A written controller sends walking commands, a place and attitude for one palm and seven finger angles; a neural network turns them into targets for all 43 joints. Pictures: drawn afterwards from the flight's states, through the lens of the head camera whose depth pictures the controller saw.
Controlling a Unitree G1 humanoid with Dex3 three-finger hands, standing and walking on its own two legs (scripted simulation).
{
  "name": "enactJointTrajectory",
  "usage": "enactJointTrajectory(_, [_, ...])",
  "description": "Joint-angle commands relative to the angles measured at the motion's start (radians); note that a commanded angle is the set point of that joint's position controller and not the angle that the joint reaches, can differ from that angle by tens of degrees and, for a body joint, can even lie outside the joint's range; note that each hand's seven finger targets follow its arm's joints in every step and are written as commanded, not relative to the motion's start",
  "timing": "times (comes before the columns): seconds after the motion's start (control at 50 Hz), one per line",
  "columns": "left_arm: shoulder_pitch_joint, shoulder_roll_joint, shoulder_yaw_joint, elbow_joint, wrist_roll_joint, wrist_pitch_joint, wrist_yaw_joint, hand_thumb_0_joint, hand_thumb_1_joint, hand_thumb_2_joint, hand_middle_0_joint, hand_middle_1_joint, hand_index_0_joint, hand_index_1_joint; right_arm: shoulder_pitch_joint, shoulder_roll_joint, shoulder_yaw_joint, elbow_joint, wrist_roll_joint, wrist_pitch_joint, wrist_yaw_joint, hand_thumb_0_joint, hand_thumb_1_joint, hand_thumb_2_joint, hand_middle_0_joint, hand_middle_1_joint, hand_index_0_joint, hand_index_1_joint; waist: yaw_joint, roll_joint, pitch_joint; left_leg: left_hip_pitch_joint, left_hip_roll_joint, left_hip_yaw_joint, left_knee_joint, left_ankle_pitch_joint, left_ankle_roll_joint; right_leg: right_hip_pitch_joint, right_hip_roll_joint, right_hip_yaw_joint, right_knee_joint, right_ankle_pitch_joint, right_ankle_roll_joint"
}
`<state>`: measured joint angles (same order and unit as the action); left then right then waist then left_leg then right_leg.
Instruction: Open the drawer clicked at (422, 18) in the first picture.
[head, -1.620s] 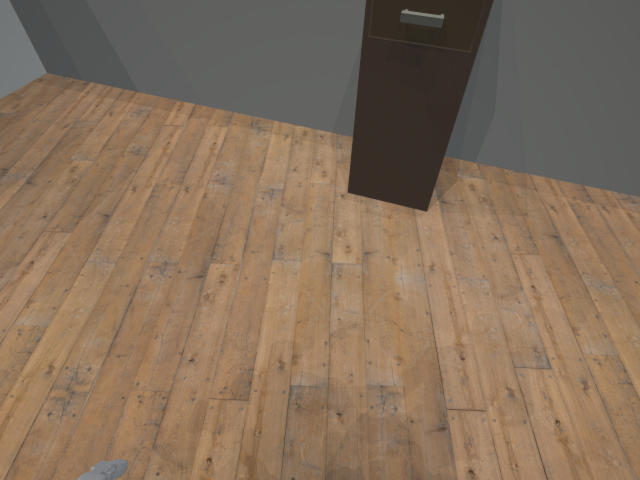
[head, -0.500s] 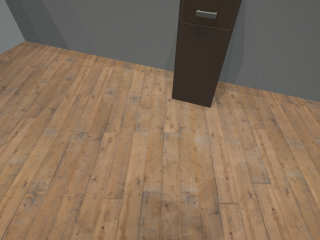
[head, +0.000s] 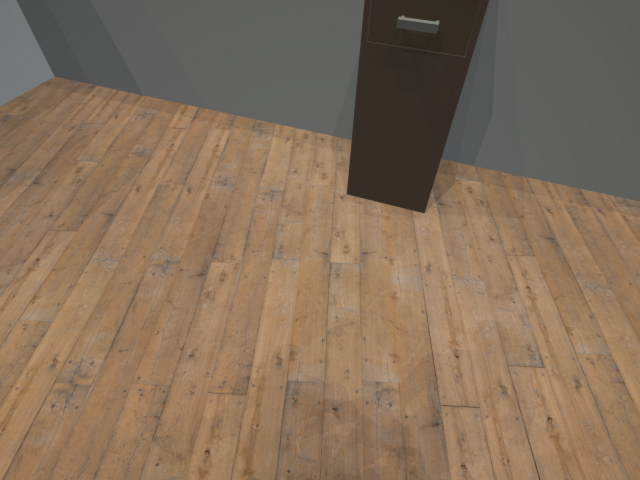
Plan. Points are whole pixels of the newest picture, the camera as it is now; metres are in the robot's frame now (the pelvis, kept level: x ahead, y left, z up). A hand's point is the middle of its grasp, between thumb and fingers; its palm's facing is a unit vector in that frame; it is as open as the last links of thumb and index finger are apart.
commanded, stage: walk to a spot facing it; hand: left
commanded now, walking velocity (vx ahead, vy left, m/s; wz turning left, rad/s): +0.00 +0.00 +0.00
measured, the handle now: (418, 22) +1.41 -0.23 +0.03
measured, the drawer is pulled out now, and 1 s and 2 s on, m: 0.00 0.00 0.00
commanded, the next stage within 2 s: turn to face it in 1.42 s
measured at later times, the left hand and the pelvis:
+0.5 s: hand out of the picture +0.04 +0.15 -0.18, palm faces -0.04 -0.98 -0.17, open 7.4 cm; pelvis +0.10 -0.02 -0.01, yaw -8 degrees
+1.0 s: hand (259, 296) +0.47 +0.15 -0.16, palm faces -0.32 -0.92 -0.23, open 7.4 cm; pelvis +0.30 -0.01 -0.01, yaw -21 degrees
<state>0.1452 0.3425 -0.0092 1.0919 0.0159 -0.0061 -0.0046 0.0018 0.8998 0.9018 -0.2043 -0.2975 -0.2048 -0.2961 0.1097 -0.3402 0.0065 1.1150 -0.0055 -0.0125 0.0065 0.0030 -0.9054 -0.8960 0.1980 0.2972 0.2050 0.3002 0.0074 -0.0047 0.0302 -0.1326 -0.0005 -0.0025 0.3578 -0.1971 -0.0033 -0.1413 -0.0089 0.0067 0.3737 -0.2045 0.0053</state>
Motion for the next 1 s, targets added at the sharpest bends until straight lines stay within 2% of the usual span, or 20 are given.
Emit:
enactJointTrajectory(0.0, [-0.044, 0.207, 0.040, -0.061, -0.004, -0.021, 0.015, 0.000, 0.900, 0.900, -0.200, -0.300, -0.200, -0.300, -0.046, -0.212, -0.039, -0.062, -0.001, -0.024, -0.019, 0.000, -0.900, -0.900, 0.200, 0.300, 0.200, 0.300, -0.004, 0.000, -0.062, 0.019, 0.123, -0.100, -0.056, 0.139, 0.033, 0.001, -0.112, 0.097, -0.061, 0.121, -0.033])
enactJointTrajectory(0.04, [0.023, 0.087, 0.016, -0.032, -0.005, 0.001, 0.018, 0.000, 0.900, 0.900, -0.200, -0.300, -0.200, -0.300, 0.016, -0.090, -0.011, -0.035, -0.009, -0.008, -0.016, 0.000, -0.900, -0.900, 0.200, 0.300, 0.200, 0.300, -0.005, 0.007, -0.070, 0.030, 0.119, -0.065, -0.035, 0.023, 0.013, -0.014, -0.097, 0.097, -0.049, -0.003, -0.019])
enactJointTrajectory(0.1, [0.060, 0.087, 0.029, -0.049, 0.006, 0.020, 0.002, 0.000, 0.900, 0.900, -0.200, -0.300, -0.200, -0.300, 0.059, -0.099, -0.026, -0.045, -0.018, 0.007, -0.012, 0.000, -0.900, -0.900, 0.200, 0.300, 0.200, 0.300, -0.004, 0.003, 0.041, -0.062, 0.122, -0.065, -0.041, -0.313, 0.025, -0.126, -0.058, 0.129, -0.029, -0.295, -0.037])
enactJointTrajectory(0.16, [0.104, 0.074, 0.045, -0.083, 0.009, 0.018, -0.013, 0.000, 0.900, 0.900, -0.200, -0.300, -0.200, -0.300, 0.089, -0.123, -0.047, -0.074, -0.017, 0.004, -0.013, 0.000, -0.900, -0.900, 0.200, 0.300, 0.200, 0.300, -0.003, 0.050, 0.097, -0.084, 0.170, -0.113, -0.046, -0.449, 0.063, -0.222, -0.014, 0.122, 0.067, -0.345, -0.053])
enactJointTrajectory(0.22, [0.133, 0.014, 0.053, -0.115, 0.008, -0.003, -0.021, 0.000, 0.900, 0.900, -0.200, -0.300, -0.200, -0.300, 0.153, -0.139, -0.068, -0.087, -0.013, -0.016, -0.020, 0.000, -0.900, -0.900, 0.200, 0.300, 0.200, 0.300, -0.014, 0.139, 0.073, -0.002, 0.281, -0.200, -0.064, -0.360, 0.129, -0.293, 0.039, 0.020, 0.260, -0.214, -0.043])
enactJointTrajectory(0.28, [0.210, -0.019, 0.063, -0.105, 0.011, -0.020, -0.023, 0.000, 0.900, 0.900, -0.200, -0.300, -0.200, -0.300, 0.144, -0.099, -0.071, -0.099, -0.012, -0.025, -0.020, 0.000, -0.900, -0.900, 0.200, 0.300, 0.200, 0.300, 0.029, 0.099, 0.064, -0.096, 0.254, -0.084, 0.115, -0.144, 0.108, -0.136, 0.014, -0.007, 0.174, -0.160, -0.050])
enactJointTrajectory(0.3, [0.301, 0.013, 0.076, -0.077, 0.013, -0.030, -0.017, 0.000, 0.900, 0.900, -0.200, -0.300, -0.200, -0.300, 0.111, -0.059, -0.065, -0.119, -0.011, -0.028, -0.018, 0.000, -0.900, -0.900, 0.200, 0.300, 0.200, 0.300, 0.069, -0.041, 0.044, -0.245, 0.165, 0.029, 0.316, -0.136, 0.049, 0.023, -0.065, 0.157, 0.069, -0.108, -0.093])
enactJointTrajectory(0.32, [0.428, 0.102, 0.097, -0.033, 0.014, -0.042, -0.001, 0.000, 0.900, 0.900, -0.200, -0.300, -0.200, -0.300, 0.038, 0.011, -0.052, -0.167, -0.006, -0.037, -0.013, 0.000, -0.900, -0.900, 0.200, 0.300, 0.200, 0.300, 0.112, -0.348, 0.045, -0.530, 0.035, 0.164, 0.605, -0.297, -0.013, 0.210, -0.263, 0.510, -0.086, 0.019, -0.191])
enactJointTrajectory(0.34, [0.521, 0.101, 0.095, -0.009, 0.002, -0.050, 0.014, 0.000, 0.900, 0.900, -0.200, -0.300, -0.200, -0.300, -0.064, -0.005, -0.048, -0.211, -0.015, -0.048, -0.013, 0.000, -0.900, -0.900, 0.200, 0.300, 0.200, 0.300, 0.155, -0.310, 0.068, -0.645, 0.050, 0.068, 0.732, -0.403, -0.010, 0.248, -0.335, 0.645, -0.108, 0.258, -0.258])
enactJointTrajectory(0.38, [0.496, 0.051, 0.085, -0.012, 0.011, -0.051, 0.030, 0.000, 0.900, 0.900, -0.200, -0.300, -0.200, -0.300, -0.082, 0.026, -0.051, -0.211, -0.014, -0.056, -0.012, 0.000, -0.900, -0.900, 0.200, 0.300, 0.200, 0.300, 0.110, -0.075, 0.069, -0.710, 0.106, 0.025, 0.809, -0.326, -0.016, 0.295, -0.323, 0.531, -0.035, 0.388, -0.298])
enactJointTrajectory(0.46, [0.373, 0.003, 0.074, -0.035, 0.017, -0.062, 0.030, 0.000, 0.900, 0.900, -0.200, -0.300, -0.200, -0.300, -0.040, 0.080, -0.059, -0.197, -0.009, -0.035, 0.009, 0.000, -0.900, -0.900, 0.200, 0.300, 0.200, 0.300, 0.028, -0.103, 0.080, -0.550, 0.116, 0.061, 0.650, -0.188, -0.036, 0.079, -0.243, 0.349, -0.118, 0.215, -0.233])
enactJointTrajectory(0.58, [0.314, 0.005, 0.088, -0.023, 0.012, -0.061, 0.028, 0.000, 0.900, 0.900, -0.200, -0.300, -0.200, -0.300, 0.007, 0.095, -0.065, -0.203, 0.000, -0.047, 0.019, 0.000, -0.900, -0.900, 0.200, 0.300, 0.200, 0.300, -0.016, -0.153, 0.073, -0.211, 0.056, 0.120, 0.333, -0.015, -0.013, -0.077, -0.161, 0.215, -0.094, 0.219, -0.146])
enactJointTrajectory(0.62, [0.304, -0.009, 0.094, -0.021, 0.003, -0.060, 0.025, 0.000, 0.900, 0.900, -0.200, -0.300, -0.200, -0.300, 0.208, 0.049, -0.078, -0.138, -0.008, -0.058, -0.004, 0.000, -0.900, -0.900, 0.200, 0.300, 0.200, 0.300, -0.096, -0.066, -0.027, 0.078, 0.036, 0.123, 0.198, 0.034, 0.002, -0.120, -0.094, 0.164, 0.158, 0.346, -0.111])
enactJointTrajectory(0.64, [0.339, -0.056, 0.092, -0.031, -0.004, -0.058, 0.018, 0.000, 0.900, 0.900, -0.200, -0.300, -0.200, -0.300, 0.343, -0.028, -0.100, -0.101, -0.019, -0.062, -0.020, 0.000, -0.900, -0.900, 0.200, 0.300, 0.200, 0.300, -0.140, 0.072, -0.137, 0.306, 0.177, -0.036, 0.159, -0.031, 0.041, -0.248, -0.036, 0.120, 0.398, 0.224, -0.084])
enactJointTrajectory(0.66, [0.368, -0.115, 0.084, -0.053, -0.010, -0.056, 0.005, 0.000, 0.900, 0.900, -0.200, -0.300, -0.200, -0.300, 0.453, -0.137, -0.124, -0.086, -0.028, -0.064, -0.024, 0.000, -0.900, -0.900, 0.200, 0.300, 0.200, 0.300, -0.149, 0.326, -0.224, 0.395, 0.460, -0.410, 0.015, -0.102, 0.144, -0.410, 0.076, -0.009, 0.758, -0.317, -0.042])
enactJointTrajectory(0.68, [0.311, -0.110, 0.086, -0.084, -0.001, -0.061, 0.006, 0.000, 0.900, 0.900, -0.200, -0.300, -0.200, -0.300, 0.418, -0.125, -0.114, -0.095, -0.021, -0.052, -0.020, 0.000, -0.900, -0.900, 0.200, 0.300, 0.200, 0.300, -0.131, 0.238, -0.163, 0.250, 0.521, -0.512, -0.110, -0.296, 0.193, -0.457, 0.048, 0.030, 0.894, -0.370, -0.058])
enactJointTrajectory(0.7, [0.249, -0.119, 0.081, -0.092, 0.005, -0.053, 0.007, 0.000, 0.900, 0.900, -0.200, -0.300, -0.200, -0.300, 0.322, -0.067, -0.104, -0.110, -0.019, -0.054, -0.025, 0.000, -0.900, -0.900, 0.200, 0.300, 0.200, 0.300, -0.109, 0.221, -0.070, 0.126, 0.502, -0.478, -0.162, -0.425, 0.179, -0.508, -0.006, 0.035, 0.981, -0.298, -0.059])
enactJointTrajectory(0.74, [0.207, -0.123, 0.089, -0.092, 0.018, -0.035, -0.014, 0.000, 0.900, 0.900, -0.200, -0.300, -0.200, -0.300, 0.204, 0.046, -0.076, -0.133, -0.023, -0.062, -0.026, 0.000, -0.900, -0.900, 0.200, 0.300, 0.200, 0.300, -0.044, 0.150, 0.076, -0.091, 0.414, -0.282, -0.184, -0.373, 0.136, -0.503, -0.081, 0.026, 0.965, -0.165, -0.051])
enactJointTrajectory(0.8, [0.239, -0.150, 0.088, -0.096, 0.020, -0.002, -0.025, 0.000, 0.900, 0.900, -0.200, -0.300, -0.200, -0.300, 0.169, 0.069, -0.071, -0.127, -0.023, -0.078, -0.030, 0.000, -0.900, -0.900, 0.200, 0.300, 0.200, 0.300, 0.015, 0.132, 0.046, -0.178, 0.361, -0.052, -0.176, -0.189, 0.122, -0.415, -0.110, -0.004, 0.836, -0.115, -0.031])
enactJointTrajectory(0.98, [-0.017, -0.124, 0.087, -0.215, 0.022, -0.001, -0.041, 0.000, 0.900, 0.900, -0.200, -0.300, -0.200, -0.300, 0.231, 0.006, -0.093, -0.103, -0.031, -0.068, -0.015, 0.000, -0.900, -0.900, 0.200, 0.300, 0.200, 0.300, -0.028, 0.103, 0.065, -0.021, 0.358, 0.127, -0.138, 0.015, 0.123, -0.341, -0.090, -0.103, 0.330, -0.020, -0.011])
